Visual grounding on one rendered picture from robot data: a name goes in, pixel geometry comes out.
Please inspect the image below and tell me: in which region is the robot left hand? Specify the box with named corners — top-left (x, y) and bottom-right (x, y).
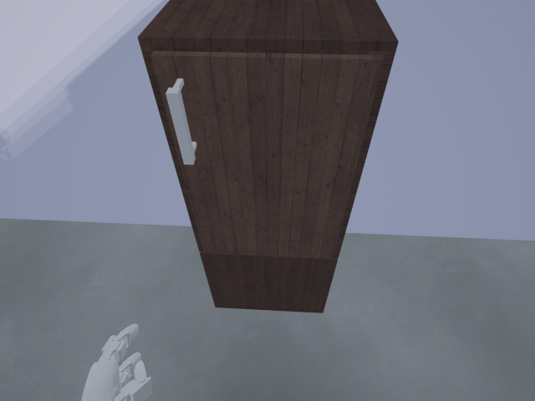
top-left (81, 323), bottom-right (152, 401)

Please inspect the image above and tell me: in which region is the cupboard door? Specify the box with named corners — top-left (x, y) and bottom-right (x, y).
top-left (150, 51), bottom-right (384, 259)

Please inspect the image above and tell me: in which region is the handle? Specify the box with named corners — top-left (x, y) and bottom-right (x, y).
top-left (166, 79), bottom-right (197, 165)

